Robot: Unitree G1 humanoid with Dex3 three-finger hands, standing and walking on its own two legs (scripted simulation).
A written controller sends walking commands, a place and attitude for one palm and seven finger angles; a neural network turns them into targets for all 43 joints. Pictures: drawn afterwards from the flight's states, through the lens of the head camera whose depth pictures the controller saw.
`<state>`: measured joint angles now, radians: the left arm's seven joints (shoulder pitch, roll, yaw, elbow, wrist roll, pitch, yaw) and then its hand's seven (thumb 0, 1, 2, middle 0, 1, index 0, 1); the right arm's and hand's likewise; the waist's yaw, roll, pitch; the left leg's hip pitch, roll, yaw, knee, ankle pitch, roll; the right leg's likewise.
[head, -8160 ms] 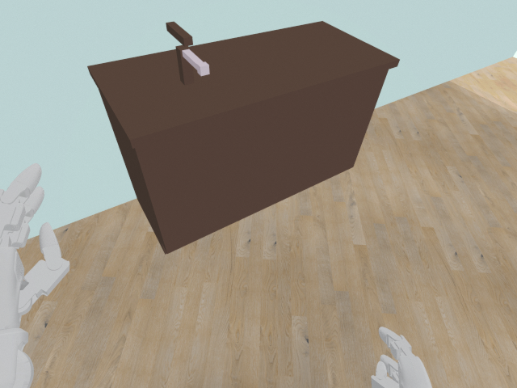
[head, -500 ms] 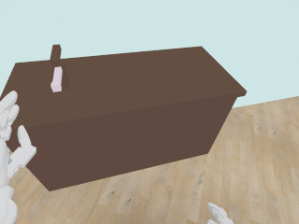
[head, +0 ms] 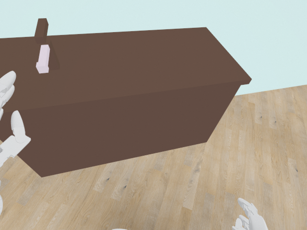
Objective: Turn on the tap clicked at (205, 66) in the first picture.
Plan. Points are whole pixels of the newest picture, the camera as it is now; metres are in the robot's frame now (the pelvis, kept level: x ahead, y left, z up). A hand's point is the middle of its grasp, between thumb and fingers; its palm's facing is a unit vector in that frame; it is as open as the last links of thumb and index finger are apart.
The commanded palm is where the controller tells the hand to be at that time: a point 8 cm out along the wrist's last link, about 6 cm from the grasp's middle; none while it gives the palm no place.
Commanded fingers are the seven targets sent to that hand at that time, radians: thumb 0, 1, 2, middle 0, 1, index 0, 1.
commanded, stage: look again from close up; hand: left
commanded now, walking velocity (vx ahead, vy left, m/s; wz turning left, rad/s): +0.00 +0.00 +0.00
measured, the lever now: (42, 67) +0.54 +0.45 +0.05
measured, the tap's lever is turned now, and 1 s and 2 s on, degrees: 0 0 0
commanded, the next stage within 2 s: shuffle to correct the standing spot in 0.24 s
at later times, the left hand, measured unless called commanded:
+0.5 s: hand out of the picture +0.20 +0.32 +0.18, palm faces +0.46 -0.84 -0.31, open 7.4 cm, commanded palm +0.15 +0.34 +0.18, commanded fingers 0.00 0.90 0.90 -0.20 -0.30 -0.20 -0.30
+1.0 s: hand (22, 96) +0.30 +0.32 +0.18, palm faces +0.34 -0.86 -0.38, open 7.4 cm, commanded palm +0.23 +0.36 +0.18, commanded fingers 0.00 0.90 0.90 -0.20 -0.30 -0.20 -0.30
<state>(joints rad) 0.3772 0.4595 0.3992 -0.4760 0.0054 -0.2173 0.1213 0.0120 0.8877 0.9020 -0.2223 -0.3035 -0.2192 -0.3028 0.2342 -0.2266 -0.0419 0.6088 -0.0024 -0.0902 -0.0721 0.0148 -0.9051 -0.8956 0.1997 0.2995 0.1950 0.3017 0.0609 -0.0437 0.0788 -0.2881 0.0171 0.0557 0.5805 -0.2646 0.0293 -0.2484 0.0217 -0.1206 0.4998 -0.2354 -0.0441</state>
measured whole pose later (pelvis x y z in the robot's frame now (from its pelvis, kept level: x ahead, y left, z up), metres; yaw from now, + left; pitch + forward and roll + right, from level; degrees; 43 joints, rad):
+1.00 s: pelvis +0.07 +0.08 +0.00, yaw +0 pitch +0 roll -2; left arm 0.41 0.39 0.39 -0.52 -0.03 -0.24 0.10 0.01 0.90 0.90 -0.21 -0.30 -0.21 -0.30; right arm 0.27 -0.17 0.01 0.57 0.00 -0.11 0.02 0.01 -0.90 -0.89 0.20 0.30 0.20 0.30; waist -0.03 -0.03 0.05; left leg -0.12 -0.10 0.04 0.43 -0.30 0.13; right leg -0.57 0.02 -0.10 1.08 -0.29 -0.03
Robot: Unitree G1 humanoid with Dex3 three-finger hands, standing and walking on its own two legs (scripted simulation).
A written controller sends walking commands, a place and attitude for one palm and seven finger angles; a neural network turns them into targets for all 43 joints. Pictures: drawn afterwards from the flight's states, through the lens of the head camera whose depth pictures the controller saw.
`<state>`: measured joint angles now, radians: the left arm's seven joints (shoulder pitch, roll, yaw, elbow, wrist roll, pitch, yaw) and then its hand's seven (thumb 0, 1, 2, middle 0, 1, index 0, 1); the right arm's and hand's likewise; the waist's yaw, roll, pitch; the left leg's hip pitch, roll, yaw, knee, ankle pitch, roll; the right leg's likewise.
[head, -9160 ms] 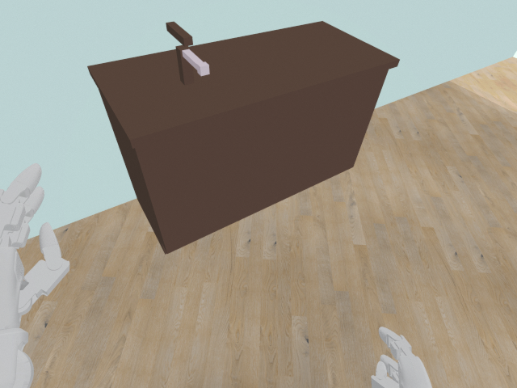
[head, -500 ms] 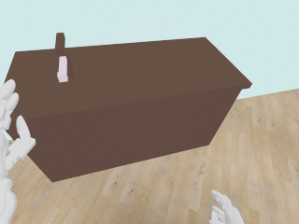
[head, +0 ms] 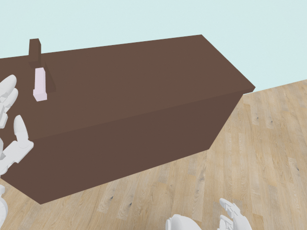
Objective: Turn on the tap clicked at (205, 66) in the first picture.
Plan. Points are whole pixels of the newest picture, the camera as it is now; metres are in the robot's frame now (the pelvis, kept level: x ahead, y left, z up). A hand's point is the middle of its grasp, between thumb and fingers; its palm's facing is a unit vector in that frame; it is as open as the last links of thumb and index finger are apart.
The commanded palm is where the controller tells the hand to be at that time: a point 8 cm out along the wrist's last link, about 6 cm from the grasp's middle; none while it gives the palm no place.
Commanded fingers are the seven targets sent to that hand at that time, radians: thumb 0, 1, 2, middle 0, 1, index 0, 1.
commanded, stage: shuffle to correct the standing spot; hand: left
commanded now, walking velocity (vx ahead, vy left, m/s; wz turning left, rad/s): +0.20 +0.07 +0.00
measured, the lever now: (40, 94) +0.47 +0.37 +0.05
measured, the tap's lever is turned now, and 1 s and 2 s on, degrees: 0 0 0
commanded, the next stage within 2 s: come to a stop and stand still in 0.50 s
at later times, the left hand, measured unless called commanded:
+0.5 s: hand (24, 105) +0.31 +0.28 +0.19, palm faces +0.44 -0.83 -0.33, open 7.4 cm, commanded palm +0.26 +0.32 +0.18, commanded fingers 0.00 0.90 0.90 -0.20 -0.30 -0.20 -0.30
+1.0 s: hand (31, 82) +0.38 +0.30 +0.18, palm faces +0.39 -0.80 -0.46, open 7.4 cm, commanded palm +0.32 +0.34 +0.18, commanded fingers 0.00 0.90 0.90 -0.20 -0.30 -0.20 -0.30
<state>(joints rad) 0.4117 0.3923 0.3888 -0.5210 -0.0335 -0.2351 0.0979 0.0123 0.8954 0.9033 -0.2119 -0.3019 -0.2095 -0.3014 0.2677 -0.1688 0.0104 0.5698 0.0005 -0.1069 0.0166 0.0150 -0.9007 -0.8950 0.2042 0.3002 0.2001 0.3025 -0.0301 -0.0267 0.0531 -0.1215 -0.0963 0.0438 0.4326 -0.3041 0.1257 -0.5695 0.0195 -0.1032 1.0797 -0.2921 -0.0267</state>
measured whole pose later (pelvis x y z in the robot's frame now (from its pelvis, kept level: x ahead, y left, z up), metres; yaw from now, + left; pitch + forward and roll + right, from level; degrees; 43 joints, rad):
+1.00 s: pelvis +0.16 +0.05 +0.00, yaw +1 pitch +0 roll +0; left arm 0.46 0.42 0.40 -0.53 -0.06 -0.17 0.14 0.01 0.89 0.90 -0.22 -0.30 -0.21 -0.30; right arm 0.17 -0.18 0.03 0.56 0.02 -0.10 -0.03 0.02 -0.90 -0.89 0.20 0.30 0.20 0.30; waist -0.01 0.00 0.08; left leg -0.30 0.07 0.05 0.63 -0.23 -0.03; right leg -0.17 0.01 -0.07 0.47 -0.29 -0.03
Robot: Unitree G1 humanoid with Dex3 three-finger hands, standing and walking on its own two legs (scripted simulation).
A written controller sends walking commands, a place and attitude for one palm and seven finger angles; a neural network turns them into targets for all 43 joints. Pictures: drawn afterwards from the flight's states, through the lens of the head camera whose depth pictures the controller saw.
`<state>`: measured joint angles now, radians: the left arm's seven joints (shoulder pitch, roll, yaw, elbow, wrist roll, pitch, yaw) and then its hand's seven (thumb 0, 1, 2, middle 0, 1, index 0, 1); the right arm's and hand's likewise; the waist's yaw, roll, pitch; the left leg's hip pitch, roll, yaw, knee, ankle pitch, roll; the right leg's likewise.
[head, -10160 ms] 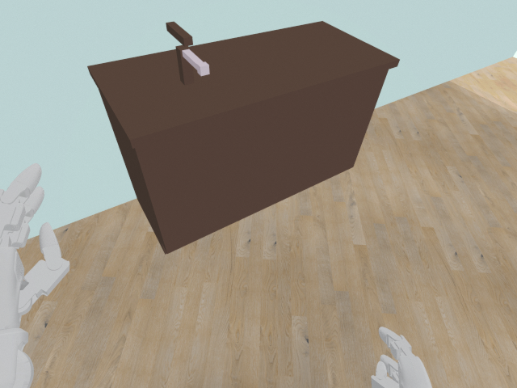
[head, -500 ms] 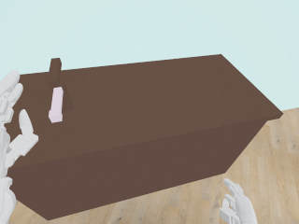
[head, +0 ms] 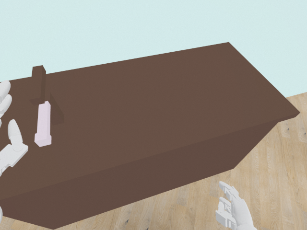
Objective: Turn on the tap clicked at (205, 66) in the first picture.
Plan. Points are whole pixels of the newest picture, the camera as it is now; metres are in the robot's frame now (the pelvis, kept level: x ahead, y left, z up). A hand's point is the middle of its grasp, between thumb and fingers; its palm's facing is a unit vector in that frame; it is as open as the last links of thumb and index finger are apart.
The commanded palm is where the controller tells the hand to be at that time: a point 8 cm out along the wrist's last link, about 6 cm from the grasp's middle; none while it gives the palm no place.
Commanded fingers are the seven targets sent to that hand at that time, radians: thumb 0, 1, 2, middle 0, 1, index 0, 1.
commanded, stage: come to a stop and stand still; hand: left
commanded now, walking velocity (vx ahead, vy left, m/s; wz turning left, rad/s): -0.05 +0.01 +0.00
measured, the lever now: (43, 138) +0.31 +0.31 +0.05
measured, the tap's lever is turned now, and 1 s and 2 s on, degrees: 0 0 0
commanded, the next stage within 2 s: look again from close up in 0.84 s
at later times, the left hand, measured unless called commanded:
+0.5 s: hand out of the picture +0.14 +0.26 +0.16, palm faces +0.42 -0.85 -0.32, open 7.4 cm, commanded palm +0.09 +0.30 +0.18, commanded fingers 0.00 0.90 0.90 -0.20 -0.30 -0.20 -0.30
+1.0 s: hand out of the picture +0.12 +0.29 +0.18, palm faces +0.47 -0.80 -0.38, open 7.4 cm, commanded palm +0.04 +0.30 +0.18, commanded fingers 0.00 0.90 0.90 -0.20 -0.30 -0.20 -0.30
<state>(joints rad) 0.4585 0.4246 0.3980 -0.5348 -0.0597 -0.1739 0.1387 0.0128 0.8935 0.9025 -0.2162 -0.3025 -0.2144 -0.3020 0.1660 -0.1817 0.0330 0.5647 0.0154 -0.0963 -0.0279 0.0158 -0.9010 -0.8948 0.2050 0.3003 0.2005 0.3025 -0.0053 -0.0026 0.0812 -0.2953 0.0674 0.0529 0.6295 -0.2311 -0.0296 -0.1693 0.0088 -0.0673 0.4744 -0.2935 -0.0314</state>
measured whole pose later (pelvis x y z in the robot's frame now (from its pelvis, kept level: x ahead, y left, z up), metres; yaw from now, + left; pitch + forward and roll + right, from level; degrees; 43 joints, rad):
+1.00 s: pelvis -0.10 +0.01 +0.00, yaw +4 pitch -3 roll -2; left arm 0.20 0.45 0.32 -0.33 -0.01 -0.20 0.12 0.02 0.89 0.90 -0.22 -0.30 -0.21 -0.30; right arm 0.22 -0.23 0.06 0.60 0.06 -0.15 -0.09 0.02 -0.90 -0.90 0.20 0.30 0.20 0.30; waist 0.05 0.00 0.07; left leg -0.36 0.02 -0.05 0.55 -0.22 0.02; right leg -0.25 0.04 -0.04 0.45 -0.17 -0.01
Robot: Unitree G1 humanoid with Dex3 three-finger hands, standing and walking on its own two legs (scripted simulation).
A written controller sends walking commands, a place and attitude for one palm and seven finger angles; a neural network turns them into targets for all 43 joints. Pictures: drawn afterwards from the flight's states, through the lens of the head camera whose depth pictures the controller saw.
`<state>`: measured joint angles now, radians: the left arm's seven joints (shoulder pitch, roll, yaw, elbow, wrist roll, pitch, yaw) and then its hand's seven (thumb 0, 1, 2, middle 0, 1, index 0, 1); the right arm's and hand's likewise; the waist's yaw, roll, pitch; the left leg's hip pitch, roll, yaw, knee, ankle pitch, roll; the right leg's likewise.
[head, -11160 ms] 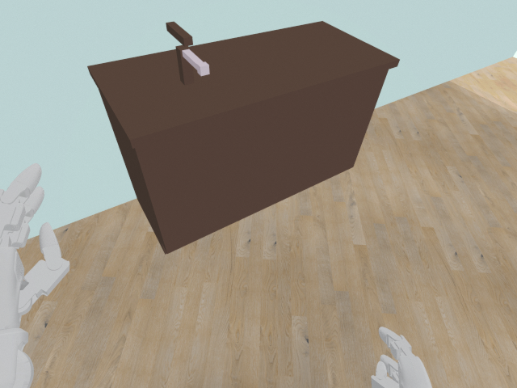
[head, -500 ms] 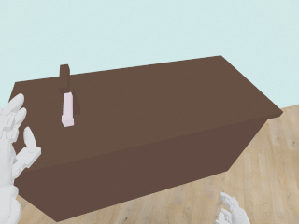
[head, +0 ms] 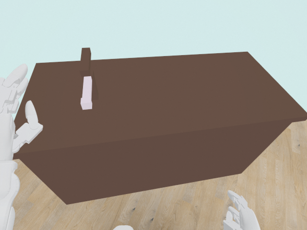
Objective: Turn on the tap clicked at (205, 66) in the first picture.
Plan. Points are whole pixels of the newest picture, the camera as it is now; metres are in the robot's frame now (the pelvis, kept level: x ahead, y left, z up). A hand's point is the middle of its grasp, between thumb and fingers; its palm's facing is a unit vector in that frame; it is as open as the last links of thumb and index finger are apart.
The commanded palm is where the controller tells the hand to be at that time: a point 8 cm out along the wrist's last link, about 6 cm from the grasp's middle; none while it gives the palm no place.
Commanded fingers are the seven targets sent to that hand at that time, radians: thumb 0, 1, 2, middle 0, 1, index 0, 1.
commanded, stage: look again from close up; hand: left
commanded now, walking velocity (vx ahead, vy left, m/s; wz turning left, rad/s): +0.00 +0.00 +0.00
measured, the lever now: (86, 103) +0.44 +0.26 +0.05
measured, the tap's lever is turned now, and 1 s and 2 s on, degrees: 0 0 0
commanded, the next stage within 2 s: shuffle to correct the standing spot in 0.24 s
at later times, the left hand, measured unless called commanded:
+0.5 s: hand (45, 107) +0.30 +0.28 +0.18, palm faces +0.34 -0.87 -0.36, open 7.4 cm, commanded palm +0.24 +0.31 +0.18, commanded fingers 0.00 0.90 0.90 -0.20 -0.30 -0.20 -0.30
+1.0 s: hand (94, 108) +0.32 +0.18 +0.17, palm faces +0.27 -0.89 -0.37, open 7.4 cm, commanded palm +0.27 +0.23 +0.18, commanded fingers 0.00 0.90 0.90 -0.20 -0.30 -0.20 -0.30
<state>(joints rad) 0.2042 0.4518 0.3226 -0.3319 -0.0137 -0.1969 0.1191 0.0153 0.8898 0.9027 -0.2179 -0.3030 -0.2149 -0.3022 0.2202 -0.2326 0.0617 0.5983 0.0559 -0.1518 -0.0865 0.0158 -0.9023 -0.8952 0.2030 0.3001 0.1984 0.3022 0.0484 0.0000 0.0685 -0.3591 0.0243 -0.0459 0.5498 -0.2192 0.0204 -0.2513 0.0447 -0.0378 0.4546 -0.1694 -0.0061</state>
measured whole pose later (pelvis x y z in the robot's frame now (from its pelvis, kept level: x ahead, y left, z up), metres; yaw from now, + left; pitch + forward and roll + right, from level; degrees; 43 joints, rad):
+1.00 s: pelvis +0.08 -0.04 +0.00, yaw -6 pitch -1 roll -2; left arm 0.46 0.35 0.35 -0.51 -0.08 -0.14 0.11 0.01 0.89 0.90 -0.22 -0.30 -0.21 -0.30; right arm 0.18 -0.23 -0.01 0.56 0.02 -0.07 -0.03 0.01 -0.90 -0.90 0.20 0.30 0.20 0.30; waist 0.00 0.03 0.04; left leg -0.27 0.08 -0.03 0.56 -0.28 -0.03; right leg -0.19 0.09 -0.04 0.46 -0.27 -0.06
